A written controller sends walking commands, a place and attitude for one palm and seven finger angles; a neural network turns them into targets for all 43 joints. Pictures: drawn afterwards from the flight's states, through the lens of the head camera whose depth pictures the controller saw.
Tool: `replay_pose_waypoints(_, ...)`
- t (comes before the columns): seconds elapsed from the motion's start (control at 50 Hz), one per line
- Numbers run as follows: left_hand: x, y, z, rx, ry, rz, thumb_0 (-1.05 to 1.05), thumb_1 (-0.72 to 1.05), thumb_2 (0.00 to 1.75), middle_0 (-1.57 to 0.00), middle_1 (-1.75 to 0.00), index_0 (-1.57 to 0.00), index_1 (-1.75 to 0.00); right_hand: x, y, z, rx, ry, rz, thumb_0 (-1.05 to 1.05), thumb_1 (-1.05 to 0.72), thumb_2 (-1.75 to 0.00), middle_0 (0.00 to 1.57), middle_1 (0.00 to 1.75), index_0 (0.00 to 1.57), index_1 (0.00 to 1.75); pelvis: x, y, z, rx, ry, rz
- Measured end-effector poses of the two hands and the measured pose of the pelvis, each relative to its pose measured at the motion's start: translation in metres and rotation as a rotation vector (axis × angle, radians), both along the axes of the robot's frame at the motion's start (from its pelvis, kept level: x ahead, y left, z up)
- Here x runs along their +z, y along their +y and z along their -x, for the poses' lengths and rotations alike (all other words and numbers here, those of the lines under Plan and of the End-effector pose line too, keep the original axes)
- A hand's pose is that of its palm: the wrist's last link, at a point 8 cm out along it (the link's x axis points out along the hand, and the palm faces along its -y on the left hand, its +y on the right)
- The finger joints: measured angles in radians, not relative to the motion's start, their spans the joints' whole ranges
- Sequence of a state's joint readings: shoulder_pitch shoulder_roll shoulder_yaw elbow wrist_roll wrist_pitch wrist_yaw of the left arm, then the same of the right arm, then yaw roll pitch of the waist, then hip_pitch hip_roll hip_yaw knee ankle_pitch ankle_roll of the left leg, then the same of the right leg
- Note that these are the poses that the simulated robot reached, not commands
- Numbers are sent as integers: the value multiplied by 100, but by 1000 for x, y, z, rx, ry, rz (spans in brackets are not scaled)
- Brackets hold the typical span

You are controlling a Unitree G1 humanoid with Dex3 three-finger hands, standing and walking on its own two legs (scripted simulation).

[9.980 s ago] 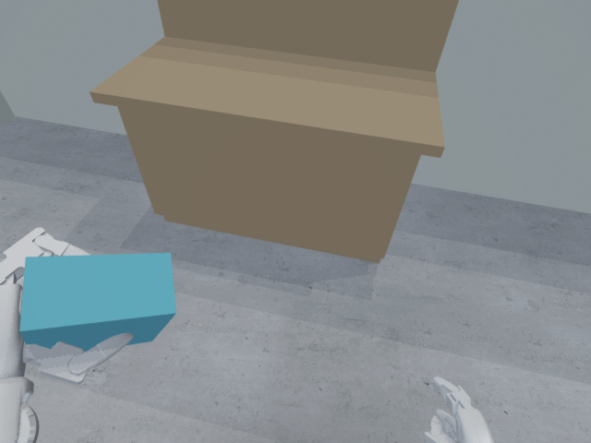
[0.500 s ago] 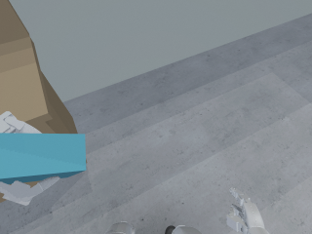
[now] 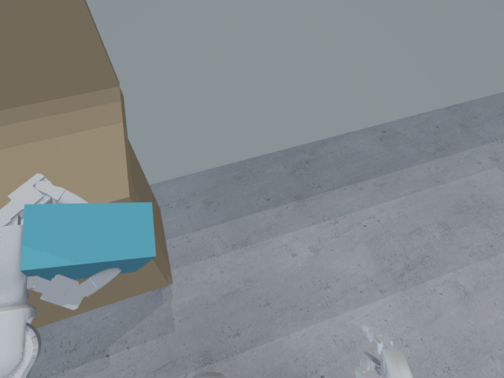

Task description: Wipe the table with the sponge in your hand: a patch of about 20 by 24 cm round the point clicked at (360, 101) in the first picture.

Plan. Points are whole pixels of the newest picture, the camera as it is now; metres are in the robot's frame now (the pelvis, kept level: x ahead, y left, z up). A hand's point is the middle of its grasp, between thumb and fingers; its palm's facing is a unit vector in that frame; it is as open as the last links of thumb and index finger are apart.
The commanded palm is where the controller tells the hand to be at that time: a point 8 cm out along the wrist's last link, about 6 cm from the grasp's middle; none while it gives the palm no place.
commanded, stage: take the last steps up to it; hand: left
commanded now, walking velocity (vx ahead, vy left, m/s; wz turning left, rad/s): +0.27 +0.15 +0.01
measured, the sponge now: (109, 243) +0.24 +0.19 +0.16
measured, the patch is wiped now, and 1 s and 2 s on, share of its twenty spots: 0.00 0.00 0.00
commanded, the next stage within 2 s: come to a stop and stand still in 0.50 s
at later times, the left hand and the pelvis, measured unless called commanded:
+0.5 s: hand (42, 172) +0.32 +0.29 +0.19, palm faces +0.34 -0.80 -0.49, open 10.2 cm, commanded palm +0.26 +0.35 +0.19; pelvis +0.10 +0.07 +0.01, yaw -1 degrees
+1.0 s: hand (30, 152) +0.37 +0.34 +0.19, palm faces +0.35 -0.81 -0.47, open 10.2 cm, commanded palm +0.30 +0.39 +0.19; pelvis +0.14 +0.11 +0.00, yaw +0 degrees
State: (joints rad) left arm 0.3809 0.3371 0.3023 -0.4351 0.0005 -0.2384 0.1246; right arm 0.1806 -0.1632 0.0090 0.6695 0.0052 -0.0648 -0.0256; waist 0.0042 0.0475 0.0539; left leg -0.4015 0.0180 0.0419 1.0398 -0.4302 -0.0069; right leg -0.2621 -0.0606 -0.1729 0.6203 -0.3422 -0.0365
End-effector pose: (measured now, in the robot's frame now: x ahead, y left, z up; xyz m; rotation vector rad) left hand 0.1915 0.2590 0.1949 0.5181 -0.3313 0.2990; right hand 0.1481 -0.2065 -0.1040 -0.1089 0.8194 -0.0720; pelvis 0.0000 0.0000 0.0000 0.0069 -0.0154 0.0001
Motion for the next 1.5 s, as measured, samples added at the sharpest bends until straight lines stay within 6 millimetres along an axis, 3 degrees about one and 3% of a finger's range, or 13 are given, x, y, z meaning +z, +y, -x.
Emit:
replay_pose_waypoints(0.14, -1, 27, -16, 30, 146, -76, 0, -49, 99, -73, -135, -73, -135, 15, -9, -23, -20, 60, 57, 1, -90, -89, 20, 30, 20, 30, 16, 14, -24, 1, 50, -35)
replay_pose_waypoints(0.26, -9, 62, -38, 53, 121, -53, 0, -49, 99, -73, -135, -73, -135, 17, -3, -53, -23, 63, 171, 1, -90, -89, 20, 30, 20, 30, 5, 49, -53, -1, 47, -24)
replay_pose_waypoints(0.32, -11, 76, -58, 33, 49, -53, 0, -49, 99, -73, -135, -73, -135, 17, 12, -72, -62, 22, 171, 1, -90, -89, 20, 30, 20, 30, -3, 62, -63, -7, 22, -31)
replay_pose_waypoints(0.4, -3, 85, -82, 12, 14, -50, 0, -49, 99, -73, -135, -73, -135, 24, 43, -91, -59, -29, 101, 1, -90, -89, 20, 30, 20, 30, 1, 67, -77, -3, 26, -12)
replay_pose_waypoints(0.54, 21, 73, -99, -28, 9, -97, 0, -49, 99, -73, -135, -73, -135, 17, 76, -116, -33, -63, -11, 1, -90, -89, 20, 30, 20, 30, 4, 71, -109, -14, 38, -9)
replay_pose_waypoints(0.62, 16, 73, -109, 21, 43, -133, 0, -49, 99, -73, -135, -73, -135, -6, 74, -128, -18, -22, -31, 1, -90, -89, 21, 30, 21, 30, -4, 68, -126, 4, 23, 1)
replay_pose_waypoints(0.68, 6, 82, -118, 75, 79, -74, 0, -49, 99, -73, -135, -73, -135, -10, 66, -134, -6, 31, -19, 1, -90, -89, 21, 30, 20, 30, 0, 70, -133, 9, 12, -19)
replay_pose_waypoints(0.8, -12, 94, -132, 102, 157, -11, 0, -49, 99, -73, -135, -73, -135, 13, 51, -147, -16, 34, 75, 2, -90, -89, 20, 30, 20, 30, 11, 77, -139, 3, 12, -49)
replay_pose_waypoints(0.94, 4, 105, -138, -29, 19, -26, 0, -49, 99, -73, -135, -73, -135, 34, 58, -165, -49, -43, 195, 1, -90, -89, 20, 30, 20, 30, 0, 106, -144, 7, 7, -1)
replay_pose_waypoints(1.08, 8, 137, -132, 29, 0, -40, 0, -49, 99, -73, -135, -73, -135, 45, 99, -158, -9, -64, 104, 1, -90, -89, 20, 30, 20, 30, 9, 108, -138, -10, 9, 19)
replay_pose_waypoints(1.2, -2, 117, -114, 34, 67, 41, 0, -49, 99, -73, -135, -73, -135, 37, 111, -139, 40, -76, 19, 1, -90, -89, 20, 30, 20, 30, 10, 99, -124, -18, 13, 27)
replay_pose_waypoints(1.34, -1, 82, -96, 10, 87, 16, 0, -49, 99, -73, -135, -73, -135, 15, 82, -109, 15, -32, 2, 1, -90, -89, 21, 30, 21, 30, 4, 78, -105, -7, -5, 16)
replay_pose_waypoints(1.5, -4, 90, -76, 56, 103, 18, 0, -49, 99, -74, -135, -73, -135, 22, 40, -79, -53, 21, 115, 2, -90, -89, 20, 30, 20, 30, 9, 73, -91, 9, 14, 1)
